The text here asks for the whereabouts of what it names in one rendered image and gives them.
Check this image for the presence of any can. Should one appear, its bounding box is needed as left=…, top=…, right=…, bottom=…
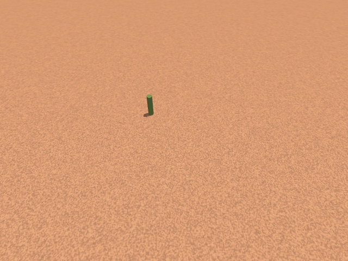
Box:
left=147, top=95, right=154, bottom=115

